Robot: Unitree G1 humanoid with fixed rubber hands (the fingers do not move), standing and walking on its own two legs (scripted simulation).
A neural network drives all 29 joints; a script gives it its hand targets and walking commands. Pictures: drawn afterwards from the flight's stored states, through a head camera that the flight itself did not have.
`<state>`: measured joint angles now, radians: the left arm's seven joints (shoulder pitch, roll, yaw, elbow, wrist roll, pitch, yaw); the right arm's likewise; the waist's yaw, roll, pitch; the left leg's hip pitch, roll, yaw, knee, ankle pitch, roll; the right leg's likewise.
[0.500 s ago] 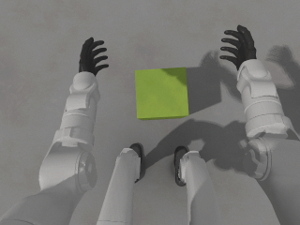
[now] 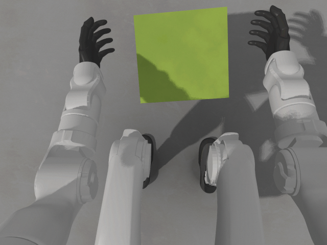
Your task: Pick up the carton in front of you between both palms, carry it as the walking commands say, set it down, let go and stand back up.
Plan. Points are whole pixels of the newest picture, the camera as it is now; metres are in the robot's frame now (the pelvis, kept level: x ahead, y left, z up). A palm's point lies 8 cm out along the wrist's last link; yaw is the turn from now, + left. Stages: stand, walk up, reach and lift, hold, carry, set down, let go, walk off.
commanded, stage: reach and lift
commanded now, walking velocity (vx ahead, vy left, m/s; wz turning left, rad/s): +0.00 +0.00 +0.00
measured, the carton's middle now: (180, 65) +0.48 -0.01 -0.33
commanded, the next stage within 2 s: none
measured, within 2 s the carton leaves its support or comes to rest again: leaves its support in 1.14 s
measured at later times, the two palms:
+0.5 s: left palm (105, 60) +0.48 +0.19 -0.26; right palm (247, 55) +0.50 -0.18 -0.27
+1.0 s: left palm (121, 56) +0.49 +0.15 -0.25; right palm (240, 52) +0.50 -0.15 -0.25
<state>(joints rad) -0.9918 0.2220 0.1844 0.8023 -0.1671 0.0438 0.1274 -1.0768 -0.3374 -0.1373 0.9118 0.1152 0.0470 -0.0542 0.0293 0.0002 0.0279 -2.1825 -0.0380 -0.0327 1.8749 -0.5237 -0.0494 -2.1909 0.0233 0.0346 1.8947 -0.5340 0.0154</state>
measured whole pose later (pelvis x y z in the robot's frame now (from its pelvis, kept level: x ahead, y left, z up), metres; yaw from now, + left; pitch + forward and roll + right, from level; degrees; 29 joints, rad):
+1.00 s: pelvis -0.02 +0.00 -0.07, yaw +0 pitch +40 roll +1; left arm -1.37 0.21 0.10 1.16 -0.24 -0.05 0.20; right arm -1.43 -0.32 0.01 1.24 0.21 -0.04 -0.13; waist 0.02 0.03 0.28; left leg -2.29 -0.06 -0.03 2.09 -0.50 -0.05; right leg -2.30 0.02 0.04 2.11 -0.51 0.03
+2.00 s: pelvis +0.00 +0.01 +0.10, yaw -2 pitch +39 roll +0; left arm -0.82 -0.07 0.45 0.63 0.16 0.32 0.07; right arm -0.83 0.00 -0.37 0.69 -0.16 0.34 -0.05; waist 0.01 0.01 -0.22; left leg -1.77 -0.11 -0.10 1.58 -0.49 -0.06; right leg -1.78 0.11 0.09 1.58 -0.48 0.05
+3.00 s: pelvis +0.09 +0.01 +0.32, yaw -2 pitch +0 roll +0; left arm -0.28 -0.15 0.27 0.38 0.26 0.56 0.01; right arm -0.26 0.15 -0.25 0.39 -0.25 0.59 -0.02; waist 0.00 0.01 -0.08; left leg -0.23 -0.05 -0.15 0.47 -0.23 -0.01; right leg -0.23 0.05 0.14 0.45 -0.23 0.01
